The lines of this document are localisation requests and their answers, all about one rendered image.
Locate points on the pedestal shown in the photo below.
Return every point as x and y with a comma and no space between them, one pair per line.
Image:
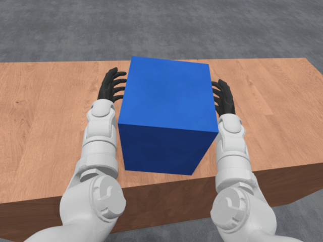
43,108

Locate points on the right robot hand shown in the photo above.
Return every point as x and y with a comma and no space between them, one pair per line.
225,100

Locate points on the robot left forearm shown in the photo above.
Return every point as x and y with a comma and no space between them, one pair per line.
99,145

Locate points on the left robot upper arm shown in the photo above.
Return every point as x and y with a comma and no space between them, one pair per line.
88,211

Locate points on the robot right forearm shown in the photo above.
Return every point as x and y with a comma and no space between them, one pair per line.
233,162

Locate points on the carton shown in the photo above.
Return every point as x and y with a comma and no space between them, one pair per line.
168,119

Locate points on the right robot upper arm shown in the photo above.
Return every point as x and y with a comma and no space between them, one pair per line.
242,217

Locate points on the left robot hand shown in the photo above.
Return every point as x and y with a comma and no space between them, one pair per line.
107,89

